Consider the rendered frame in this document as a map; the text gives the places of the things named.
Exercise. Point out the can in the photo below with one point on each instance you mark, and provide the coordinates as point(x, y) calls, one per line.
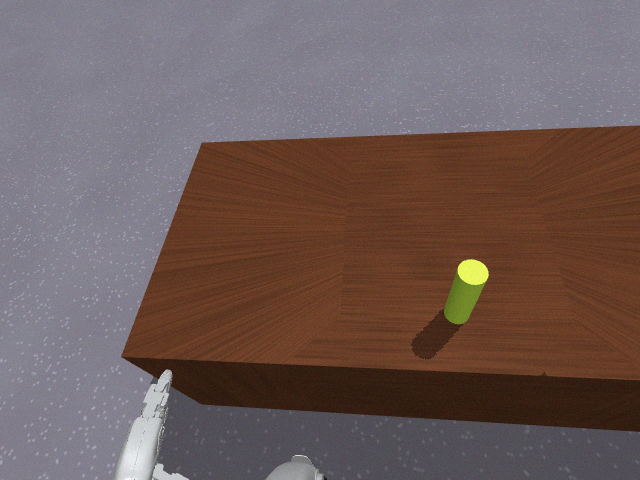
point(468, 283)

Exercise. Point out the left robot hand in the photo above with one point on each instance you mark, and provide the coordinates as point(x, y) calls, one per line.
point(139, 456)

